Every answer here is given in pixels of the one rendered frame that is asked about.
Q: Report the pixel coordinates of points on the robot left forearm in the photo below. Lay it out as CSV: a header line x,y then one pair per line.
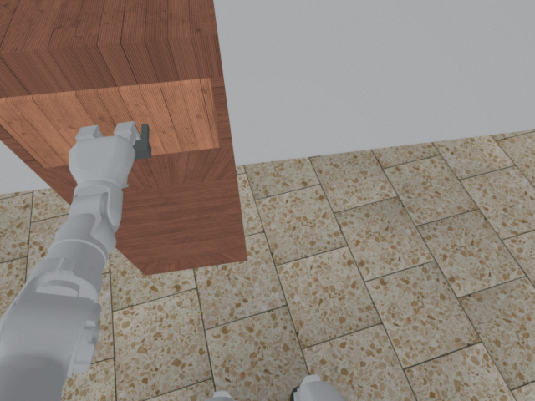
x,y
79,253

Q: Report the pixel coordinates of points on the robot left upper arm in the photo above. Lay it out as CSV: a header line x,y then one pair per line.
x,y
48,338

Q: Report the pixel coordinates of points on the right robot shin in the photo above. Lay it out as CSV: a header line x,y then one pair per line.
x,y
310,378

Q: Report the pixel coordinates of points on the handle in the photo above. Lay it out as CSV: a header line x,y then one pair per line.
x,y
142,147

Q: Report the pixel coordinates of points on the right robot thigh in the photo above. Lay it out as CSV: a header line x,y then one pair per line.
x,y
317,391

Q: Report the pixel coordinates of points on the robot left hand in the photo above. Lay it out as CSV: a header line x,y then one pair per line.
x,y
109,158

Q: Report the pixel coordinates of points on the drawer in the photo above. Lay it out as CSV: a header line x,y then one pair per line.
x,y
181,116

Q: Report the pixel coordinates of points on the cabinet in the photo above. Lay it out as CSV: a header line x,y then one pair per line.
x,y
181,210

